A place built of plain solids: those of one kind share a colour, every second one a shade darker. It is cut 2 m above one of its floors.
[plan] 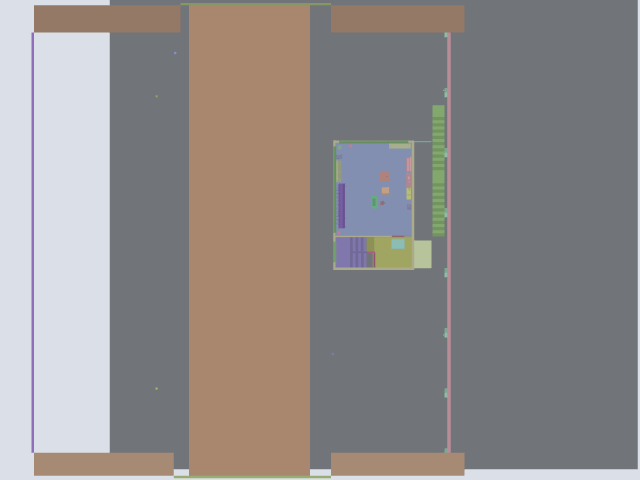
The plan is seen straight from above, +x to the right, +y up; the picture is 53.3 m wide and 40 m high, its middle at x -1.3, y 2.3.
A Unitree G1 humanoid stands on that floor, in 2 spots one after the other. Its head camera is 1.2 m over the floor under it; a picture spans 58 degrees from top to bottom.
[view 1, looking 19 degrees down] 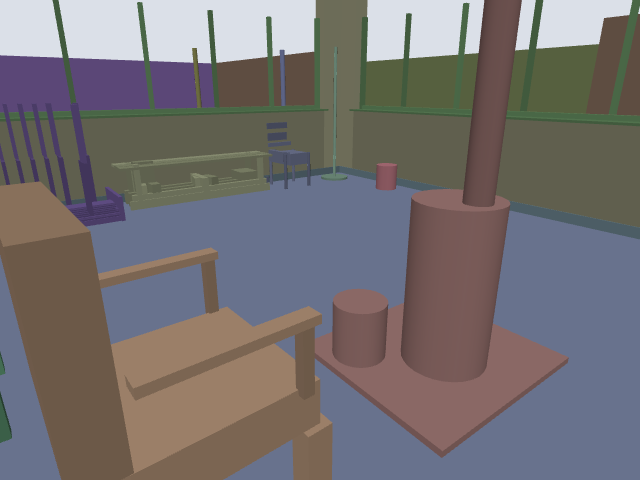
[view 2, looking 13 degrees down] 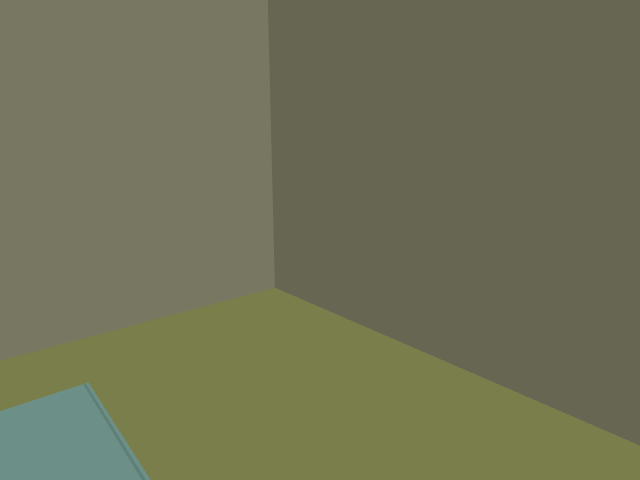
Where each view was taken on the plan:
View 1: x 5.20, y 6.10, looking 143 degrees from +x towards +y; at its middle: raised_floor_operating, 3.69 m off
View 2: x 3.52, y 1.97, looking -41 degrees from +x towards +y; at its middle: wall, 3.08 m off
